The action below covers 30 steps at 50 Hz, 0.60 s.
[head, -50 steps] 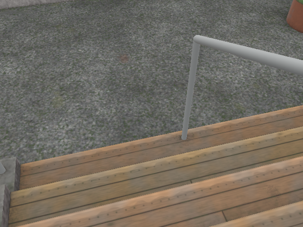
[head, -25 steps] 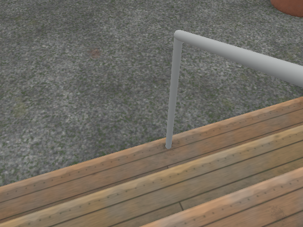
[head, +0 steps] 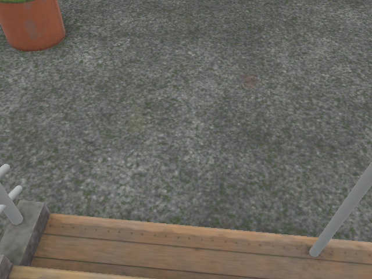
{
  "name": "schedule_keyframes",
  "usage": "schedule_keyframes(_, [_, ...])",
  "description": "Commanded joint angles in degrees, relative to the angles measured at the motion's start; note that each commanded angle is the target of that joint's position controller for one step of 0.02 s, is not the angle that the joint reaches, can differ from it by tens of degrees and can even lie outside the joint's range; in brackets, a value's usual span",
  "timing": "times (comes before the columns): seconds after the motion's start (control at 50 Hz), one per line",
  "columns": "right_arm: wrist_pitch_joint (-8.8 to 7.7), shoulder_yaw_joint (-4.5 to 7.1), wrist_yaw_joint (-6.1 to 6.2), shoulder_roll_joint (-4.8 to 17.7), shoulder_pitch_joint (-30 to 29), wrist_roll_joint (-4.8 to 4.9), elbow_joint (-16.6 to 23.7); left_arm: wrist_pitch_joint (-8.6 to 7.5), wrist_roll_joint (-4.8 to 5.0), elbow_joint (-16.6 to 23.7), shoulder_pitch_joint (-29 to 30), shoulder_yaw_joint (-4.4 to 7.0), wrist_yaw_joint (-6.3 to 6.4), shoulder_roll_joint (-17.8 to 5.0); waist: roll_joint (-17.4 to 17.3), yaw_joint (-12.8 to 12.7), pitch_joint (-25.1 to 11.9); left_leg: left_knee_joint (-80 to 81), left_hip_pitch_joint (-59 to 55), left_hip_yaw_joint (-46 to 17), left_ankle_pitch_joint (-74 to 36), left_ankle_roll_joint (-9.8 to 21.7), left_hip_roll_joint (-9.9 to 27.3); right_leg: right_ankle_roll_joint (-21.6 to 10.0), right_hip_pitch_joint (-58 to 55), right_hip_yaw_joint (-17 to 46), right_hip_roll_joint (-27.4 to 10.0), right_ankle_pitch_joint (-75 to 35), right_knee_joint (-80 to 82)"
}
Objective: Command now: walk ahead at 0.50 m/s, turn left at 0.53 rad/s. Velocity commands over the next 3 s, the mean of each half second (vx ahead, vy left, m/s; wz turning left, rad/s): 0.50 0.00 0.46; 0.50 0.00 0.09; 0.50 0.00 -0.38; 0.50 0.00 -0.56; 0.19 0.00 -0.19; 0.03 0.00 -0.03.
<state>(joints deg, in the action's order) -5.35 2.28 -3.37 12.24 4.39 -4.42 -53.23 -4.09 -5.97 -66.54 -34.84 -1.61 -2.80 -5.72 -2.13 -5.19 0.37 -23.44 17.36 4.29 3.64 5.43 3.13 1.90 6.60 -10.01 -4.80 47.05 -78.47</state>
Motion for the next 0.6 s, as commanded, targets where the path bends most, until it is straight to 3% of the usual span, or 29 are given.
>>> schedule_keyframes(0.02, [0.96, 5.56, 1.42, 14.8, 50.2, -0.62, -13.3, -1.5, 3.63, 11.8, 12.9, 1.46, -4.8, -8.0, -4.2, 23.0, -17.8, -10.8, -70.1, -26.7, -49.5, 19.8, 17.7, 1.0, 60.4, 8.1, 2.7, 3.5, -38.4])
schedule_keyframes(0.04, [-0.27, 5.56, 0.69, 13.9, 36.5, 0.61, -10.9, -3.0, 4.0, 15.0, 21.1, 2.76, -2.65, -9.2, -1.4, 18.4, -5.3, -5.7, -49.4, -23.2, -34.4, 16.0, 16.5, 0.8, 60.8, 9.9, -0.5, -3.1, -27.6])
schedule_keyframes(0.06, [0.06, 3.74, -0.33, 8.6, 26.8, 1.03, -8.1, -3.31, 2.53, 16.0, 20.7, 3.24, -0.56, -10.2, 3.4, 13.0, -1.7, -1.9, -34.3, -22.0, -16.7, 14.7, 15.3, -1.1, 54.9, 11.4, -2.7, -7.6, -19.7])
schedule_keyframes(0.08, [0.16, 2.52, -0.98, 5.0, 21.0, 0.3, -6.7, -3.55, 2.09, 15.1, 17.9, 3.55, 1.27, -8.9, 5.6, 8.2, 2.4, -1.1, -15.1, -21.2, -8.5, 15.7, 14.6, -3.2, 44.4, 13.0, -3.7, -11.7, -11.4])
schedule_keyframes(0.1, [-1.01, 0.47, -0.47, 0.7, 14.8, -0.1, -3.5, -3.28, 0.59, 14.4, 16.1, 2.19, 2.92, -3.3, 6.8, 4.3, 6.7, 2.4, 1.2, -17.6, -8.2, 14.1, 12.0, -4.8, 34.2, 16.5, -6.9, -26.5, 4.2])
schedule_keyframes(0.12, [-2.04, -0.02, -0.25, 0.8, 12.4, 1.22, -1.8, -2.47, 0.33, 14.0, 16.7, 2.12, 3.16, -1.8, 4.4, 4.0, 8.8, 7.3, 12.3, -16.4, -6.6, 15.7, 10.5, -4.8, 27.3, 15.1, -6.7, -35.2, 14.8])
schedule_keyframes(0.14, [-2.3, 0.31, -0.47, 3.2, 13.7, 2.51, -2.3, -1.57, 0.25, 15.3, 18.0, 2.12, 2.77, -1.7, 1.8, 3.2, 6.8, 7.1, 14.1, -18.4, -4.0, 16.8, 8.8, -3.9, 24.0, 12.7, -3.9, -36.8, 17.4])
schedule_keyframes(0.16, [-2.36, 0.5, -0.87, 5.1, 14.8, 2.09, -2.5, -0.92, 0.41, 16.2, 17.9, 2.0, 2.15, -2.5, -0.1, 2.8, 4.1, 3.8, 16.8, -18.1, -5.2, 16.0, 7.4, -3.6, 21.0, 12.1, -3.0, -41.1, 17.1])
schedule_keyframes(0.18, [-2.48, 0.36, -1.01, 5.3, 15.3, 0.4, -2.1, -0.72, 0.08, 14.7, 14.3, 1.45, 0.69, -2.7, 0.3, 1.8, 3.7, -2.3, 22.0, -15.5, -5.2, 14.0, 4.8, -3.7, 16.8, 11.6, -1.6, -51.0, 16.8])
schedule_keyframes(0.2, [-3.13, -0.54, -0.12, 1.6, 19.3, -0.64, -3.0, -0.96, -0.71, 15.5, 17.9, 1.37, -0.08, -3.6, 2.5, 5.3, 3.1, -7.8, 14.7, -17.3, 0.3, 13.2, 3.1, -2.7, 25.3, 17.4, -3.0, -64.1, 25.0])
schedule_keyframes(0.22, [-3.56, -1.08, 0.38, 0.2, 23.5, -0.16, -4.4, -0.91, -0.57, 17.4, 21.9, 1.51, -0.07, -5.6, 0.7, 7.6, 2.1, -12.1, 9.0, -18.4, 2.7, 12.5, 3.0, -1.8, 30.4, 17.2, -2.8, -66.7, 30.2])
schedule_keyframes(0.24, [-3.45, -1.25, 0.88, -0.3, 24.8, 0.13, -4.5, -0.98, 0.34, 17.7, 24.9, 0.81, -0.05, -6.3, 3.5, 9.3, 1.7, -16.1, 11.5, -16.6, 11.3, 9.4, 0.6, -1.6, 25.8, 17.8, -3.6, -78.1, 41.9])
schedule_keyframes(0.28, [-2.28, -1.44, 0.12, 3.9, 27.4, -1.36, -4.4, -0.04, 1.82, 20.3, 29.7, 0.44, -0.36, -6.7, 1.9, 9.1, 3.0, -15.9, 24.1, -18.0, 20.8, 8.9, -0.1, -0.8, 10.4, 10.2, 0.3, -74.5, 42.6])
schedule_keyframes(0.3, [-1.86, -1.7, -0.06, 3.6, 27.6, -1.33, -3.8, 0.48, 1.04, 21.0, 31.1, 0.6, -0.59, -8.2, 1.5, 8.8, 4.7, -18.0, 22.8, -21.8, 26.0, 9.0, 0.9, -0.5, 11.8, 11.3, -0.4, -70.4, 43.5])
schedule_keyframes(0.32, [-1.6, -1.99, -0.09, 3.0, 30.2, -1.1, -4.0, 0.94, 0.57, 21.8, 33.2, 0.85, -0.56, -9.0, 2.3, 9.8, 6.3, -20.5, 19.0, -24.5, 26.8, 8.7, 1.7, -0.8, 12.9, 12.0, -1.0, -68.0, 47.4])
schedule_keyframes(0.34, [-1.23, -2.17, 0.3, 3.7, 31.0, -0.6, -4.1, 0.71, 0.04, 22.1, 32.3, 0.69, -0.74, -9.0, 0.9, 9.7, 6.9, -23.1, 15.7, -26.9, 26.4, 8.8, 2.4, -1.3, 12.0, 11.7, -0.4, -64.5, 50.3])
schedule_keyframes(0.36, [-0.67, -1.73, 0.56, 4.9, 30.9, 0.18, -4.4, 0.59, 0.48, 21.5, 31.4, 1.03, -0.84, -9.9, 1.0, 9.2, 7.0, -26.4, 10.9, -28.0, 24.1, 8.0, 2.4, -2.1, 10.6, 11.9, 0.2, -63.0, 56.2])
schedule_keyframes(0.38, [-0.03, -1.16, 0.28, 7.0, 30.0, 0.58, -4.8, 0.45, 1.2, 19.7, 27.6, 2.05, -0.33, -12.1, 1.9, 6.9, 7.1, -31.8, 8.4, -27.7, 20.4, 6.9, 1.8, -3.3, 6.2, 10.7, 0.4, -63.6, 62.1])
schedule_keyframes(0.4, [0.57, -0.82, -1.5, 8.6, 31.2, -1.16, -5.9, -0.19, 2.74, 16.5, 18.3, 4.71, 0.08, -17.0, 1.8, 2.8, 3.3, -41.6, 10.6, -25.3, 12.5, 4.6, 0.1, -5.6, -6.0, 8.5, 0.9, -63.0, 59.6])
schedule_keyframes(0.42, [0.14, -1.41, -3.79, 4.4, 34.2, -2.22, -7.7, -0.87, 2.67, 11.6, 3.0, 6.93, -0.36, -21.2, 6.6, -2.9, -6.4, -60.8, 21.5, -19.1, 6.1, -0.7, -4.7, -13.5, -27.6, 11.5, -4.0, -71.7, 47.1])
schedule_keyframes(0.44, [0.36, -1.92, -4.81, -2.5, 46.8, 0.45, -9.1, -0.91, 2.02, 9.6, -3.0, 7.0, -2.0, -24.7, 20.2, 2.3, -20.1, -90.0, 36.3, -10.2, 41.6, -4.3, -10.3, -23.3, -45.0, 23.5, -15.5, -95.5, 37.9])
schedule_keyframes(0.46, [0.55, -1.94, -4.63, -0.3, 39.8, 1.38, -3.6, -0.03, 0.71, 10.6, -2.0, 6.79, -3.37, -23.2, 14.1, -1.3, -19.5, -102.4, 49.2, -9.5, 42.1, -5.1, -10.4, -28.2, -43.0, 38.3, -21.0, -81.4, 45.3])
schedule_keyframes(0.48, [0.46, -1.13, -2.7, 3.0, 28.0, 1.95, 1.5, -0.03, 0.96, 10.8, 3.4, 6.87, -3.16, -21.6, 11.5, -2.0, -5.3, -102.7, 63.3, -9.7, 34.2, -5.1, -6.8, -27.5, -32.2, 43.6, -23.6, -52.1, 51.8])
schedule_keyframes(0.5, [0.14, -0.7, -0.42, 5.0, 20.3, 2.16, 2.9, -0.62, 1.02, 10.6, 5.5, 4.27, -3.05, -13.4, 2.4, -1.1, 0.5, -96.2, 62.0, -10.5, 24.8, -3.5, -3.3, -23.8, -18.1, 38.4, -20.5, -38.3, 55.9])
schedule_keyframes(0.52, [0.43, -2.24, 0.58, 1.1, 23.5, 1.54, 2.3, -1.01, -0.4, 12.4, 12.0, 1.74, -2.48, -6.3, -2.6, 4.6, 1.8, -84.3, 49.9, -15.2, 11.0, -1.1, 1.7, -21.3, -4.0, 33.1, -19.1, -41.0, 58.3])
schedule_keyframes(0.54, [0.84, -3.26, 0.97, -2.7, 23.3, 0.64, 3.0, -1.47, -0.38, 12.2, 13.9, 1.34, -1.5, -5.6, -0.1, 7.7, 5.8, -77.5, 41.7, -14.8, 8.2, -0.2, 5.2, -21.8, 10.0, 31.5, -17.9, -44.6, 61.1])
schedule_keyframes(0.56, [1.55, -4.33, 0.74, -5.2, 22.0, -0.67, 3.5, -2.44, 0.48, 11.7, 16.3, 0.7, -0.09, -3.2, 2.0, 9.4, 8.1, -69.9, 40.3, -14.4, 3.4, 1.4, 7.1, -20.0, 16.3, 27.3, -13.4, -41.7, 63.0])
schedule_keyframes(0.58, [1.67, -4.51, 0.06, -5.2, 21.7, -2.28, 3.2, -3.9, 2.17, 12.0, 17.7, 0.84, 1.35, -3.5, 2.3, 8.6, 5.9, -56.9, 36.4, -11.6, -2.3, 1.7, 6.7, -18.1, 17.2, 20.9, -7.4, -37.9, 62.8])
schedule_keyframes(0.6, [1.1, -3.47, -0.39, -2.5, 19.3, -1.6, 3.1, -5.22, 2.81, 11.5, 16.1, 0.7, 2.1, -3.6, 0.0, 5.8, 3.7, -40.3, 27.1, -8.2, -12.0, 0.6, 5.7, -18.2, 21.9, 15.5, -4.5, -39.9, 62.8])
